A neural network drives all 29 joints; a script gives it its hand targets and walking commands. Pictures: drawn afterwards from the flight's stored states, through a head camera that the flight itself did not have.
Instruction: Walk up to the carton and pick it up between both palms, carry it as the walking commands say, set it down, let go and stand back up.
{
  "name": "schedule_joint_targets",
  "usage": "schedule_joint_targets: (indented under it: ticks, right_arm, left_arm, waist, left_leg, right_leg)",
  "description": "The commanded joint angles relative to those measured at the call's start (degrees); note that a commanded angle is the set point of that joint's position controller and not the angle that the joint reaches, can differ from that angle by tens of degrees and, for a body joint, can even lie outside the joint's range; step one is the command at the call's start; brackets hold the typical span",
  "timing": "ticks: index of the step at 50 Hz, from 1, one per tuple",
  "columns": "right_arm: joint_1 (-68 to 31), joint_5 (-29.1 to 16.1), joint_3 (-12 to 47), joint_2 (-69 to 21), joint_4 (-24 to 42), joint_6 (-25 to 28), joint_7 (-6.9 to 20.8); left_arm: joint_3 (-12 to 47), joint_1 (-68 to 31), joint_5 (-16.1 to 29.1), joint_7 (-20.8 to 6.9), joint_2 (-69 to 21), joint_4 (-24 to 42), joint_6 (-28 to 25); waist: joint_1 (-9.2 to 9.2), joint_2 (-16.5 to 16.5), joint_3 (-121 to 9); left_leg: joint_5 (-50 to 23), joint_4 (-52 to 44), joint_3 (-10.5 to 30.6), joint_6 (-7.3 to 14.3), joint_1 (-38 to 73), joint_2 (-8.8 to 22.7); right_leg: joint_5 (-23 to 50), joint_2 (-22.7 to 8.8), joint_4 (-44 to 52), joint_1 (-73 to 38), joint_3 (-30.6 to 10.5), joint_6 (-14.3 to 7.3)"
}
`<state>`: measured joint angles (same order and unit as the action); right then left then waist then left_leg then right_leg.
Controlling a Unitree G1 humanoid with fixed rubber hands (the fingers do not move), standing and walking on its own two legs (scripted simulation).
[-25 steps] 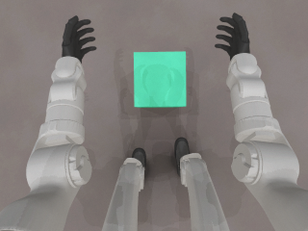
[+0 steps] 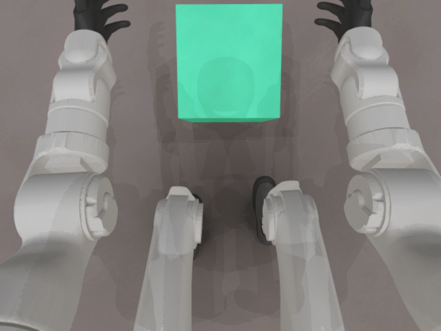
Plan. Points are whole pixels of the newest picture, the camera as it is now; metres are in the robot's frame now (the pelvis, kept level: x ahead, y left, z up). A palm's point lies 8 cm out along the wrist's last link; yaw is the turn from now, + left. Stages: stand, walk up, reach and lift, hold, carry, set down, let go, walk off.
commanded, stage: reach and lift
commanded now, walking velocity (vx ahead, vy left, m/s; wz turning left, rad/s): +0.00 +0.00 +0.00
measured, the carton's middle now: (227, 76) +0.52 -0.01 -0.39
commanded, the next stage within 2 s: none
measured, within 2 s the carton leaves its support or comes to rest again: neither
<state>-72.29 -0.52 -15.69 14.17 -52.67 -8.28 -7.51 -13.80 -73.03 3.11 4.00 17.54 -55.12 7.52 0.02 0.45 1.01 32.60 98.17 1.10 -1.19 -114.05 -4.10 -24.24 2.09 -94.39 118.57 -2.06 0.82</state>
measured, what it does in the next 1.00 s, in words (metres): lowers itself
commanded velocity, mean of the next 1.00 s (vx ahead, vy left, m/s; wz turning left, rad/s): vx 0.00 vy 0.00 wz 0.00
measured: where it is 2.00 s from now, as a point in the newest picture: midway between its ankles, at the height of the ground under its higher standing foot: (228, 230)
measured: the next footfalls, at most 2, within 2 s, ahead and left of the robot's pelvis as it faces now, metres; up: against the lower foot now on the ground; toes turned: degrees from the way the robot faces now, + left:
none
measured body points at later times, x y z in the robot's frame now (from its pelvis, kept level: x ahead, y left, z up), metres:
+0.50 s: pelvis -0.02 +0.00 -0.11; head +0.35 +0.00 +0.14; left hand +0.55 +0.18 -0.28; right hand +0.55 -0.18 -0.28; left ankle +0.07 +0.12 -0.48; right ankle +0.11 -0.12 -0.48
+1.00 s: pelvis -0.02 +0.00 -0.14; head +0.36 +0.01 +0.10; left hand +0.55 +0.18 -0.31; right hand +0.54 -0.18 -0.32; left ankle +0.07 +0.12 -0.48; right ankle +0.11 -0.12 -0.48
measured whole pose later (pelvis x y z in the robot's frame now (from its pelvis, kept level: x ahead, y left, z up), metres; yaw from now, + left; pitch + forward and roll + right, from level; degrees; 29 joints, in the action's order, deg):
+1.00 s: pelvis -0.02 +0.00 -0.14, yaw +1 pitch +38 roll -1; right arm -85.0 -11.9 -8.3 21.0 -67.4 -2.5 -6.5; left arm -2.2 -86.8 12.5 6.1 21.8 -66.3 4.2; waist 1.0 0.0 20.3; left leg 37.2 127.7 -0.1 -0.4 -128.3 -4.6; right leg -29.0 0.5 -123.1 132.0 -0.9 1.5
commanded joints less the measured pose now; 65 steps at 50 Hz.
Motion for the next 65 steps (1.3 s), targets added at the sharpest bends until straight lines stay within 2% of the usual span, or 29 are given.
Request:
schedule_joint_targets:
  ticks: [1,10,30,32,33,36,38,44,58,65]
  right_arm:
    - [-16.64,-1.32,0.97,6.06,4.58,0.75,-0.57]
    - [-20.53,-3.14,2.08,7.51,-0.24,2.12,-0.79]
    - [-27.58,-9.93,6.17,12.96,-8.07,6.10,0.65]
    - [-28.90,-10.27,5.76,14.14,-8.03,6.47,0.74]
    - [-29.90,-10.72,6.08,14.50,-7.68,6.60,0.78]
    - [-28.95,-10.42,5.95,15.08,-7.49,6.99,0.58]
    - [-27.29,-10.50,6.02,14.85,-8.44,6.97,0.53]
    - [-25.95,-11.19,6.94,13.47,-9.42,6.85,0.96]
    - [-29.09,-11.25,7.34,11.64,-9.50,6.75,0.44]
    - [-29.92,-10.24,7.60,9.38,-9.46,6.88,-0.17]
  left_arm:
    - [0.78,-16.53,1.52,0.34,7.38,4.20,-0.87]
    - [1.77,-20.30,2.63,0.71,8.78,0.14,-2.00]
    - [9.21,-27.90,7.93,1.96,10.42,-3.99,-4.42]
    - [10.17,-29.27,8.12,2.10,10.68,-4.13,-4.51]
    - [10.33,-30.02,8.25,2.24,10.85,-3.73,-4.48]
    - [11.11,-30.86,8.87,2.60,10.76,-1.62,-4.74]
    - [11.58,-29.87,9.36,2.64,10.48,-2.41,-4.63]
    - [11.01,-27.11,9.22,2.36,9.98,-5.64,-4.30]
    - [11.52,-31.05,9.60,2.04,8.94,-6.11,-4.26]
    - [11.20,-31.76,8.37,2.40,6.95,-6.66,-4.43]
  waist:
    - [-0.67,0.90,-64.87]
    - [-0.70,0.89,-60.31]
    - [0.77,-1.29,-54.12]
    - [1.61,-2.52,-53.04]
    - [1.14,-2.97,-52.77]
    - [2.20,-3.22,-55.53]
    - [2.49,-3.24,-55.27]
    - [1.49,-1.88,-50.92]
    - [1.87,-1.73,-50.06]
    - [1.80,-1.78,-49.89]
  left_leg:
    - [-15.34,-6.89,-5.37,-1.83,18.14,-1.00]
    - [-13.51,1.24,-5.04,-1.41,12.40,-0.31]
    - [-16.00,14.84,-1.51,-1.55,13.01,1.35]
    - [-15.73,15.42,-0.97,-1.47,14.21,1.63]
    - [-15.51,15.41,-0.89,-1.50,14.00,1.56]
    - [-18.49,16.32,-0.55,-1.51,16.04,1.47]
    - [-19.11,16.69,-0.53,-1.52,16.49,1.49]
    - [-16.99,16.34,-0.67,-0.95,13.48,1.39]
    - [-14.08,15.38,-1.18,-0.69,12.67,1.02]
    - [-14.20,15.16,-1.42,-0.79,12.95,0.44]
  right_leg:
    - [16.77,2.16,-0.46,-47.50,4.52,1.74]
    - [15.09,1.33,-8.54,-40.82,4.31,1.86]
    - [15.83,-0.75,-23.33,-30.14,3.32,1.61]
    - [15.17,-1.01,-24.00,-27.65,3.49,1.48]
    - [14.97,-1.10,-24.16,-27.81,3.31,1.29]
    - [17.67,-1.07,-25.30,-29.73,3.47,1.18]
    - [18.01,-1.08,-25.58,-29.81,3.55,1.20]
    - [16.04,-1.06,-25.37,-27.97,3.63,1.51]
    - [14.03,-0.65,-23.71,-28.94,3.53,1.33]
    - [14.26,0.08,-23.27,-30.08,3.43,1.43]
